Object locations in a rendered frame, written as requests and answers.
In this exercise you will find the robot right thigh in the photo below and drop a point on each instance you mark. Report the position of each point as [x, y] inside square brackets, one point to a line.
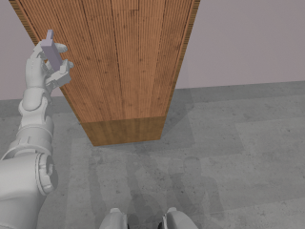
[177, 220]

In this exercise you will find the robot left hand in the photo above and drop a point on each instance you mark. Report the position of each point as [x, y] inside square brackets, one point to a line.
[41, 75]

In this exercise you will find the robot left upper arm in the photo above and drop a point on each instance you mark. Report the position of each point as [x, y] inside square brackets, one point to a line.
[25, 182]

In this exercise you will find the left robot forearm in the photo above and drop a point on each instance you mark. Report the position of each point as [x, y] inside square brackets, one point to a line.
[36, 128]

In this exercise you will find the robot right shin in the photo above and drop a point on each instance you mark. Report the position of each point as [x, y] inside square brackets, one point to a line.
[171, 209]

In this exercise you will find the cupboard door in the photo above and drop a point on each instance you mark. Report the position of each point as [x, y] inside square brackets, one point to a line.
[125, 53]

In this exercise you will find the handle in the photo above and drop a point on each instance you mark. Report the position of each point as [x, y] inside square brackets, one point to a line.
[51, 52]

